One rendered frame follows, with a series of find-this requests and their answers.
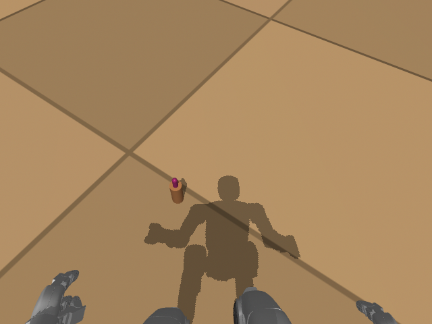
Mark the bottle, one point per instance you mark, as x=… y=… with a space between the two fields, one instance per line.
x=176 y=191

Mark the left robot hand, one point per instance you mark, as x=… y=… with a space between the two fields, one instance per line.
x=68 y=309

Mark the right robot hand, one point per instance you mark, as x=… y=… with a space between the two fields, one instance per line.
x=375 y=313

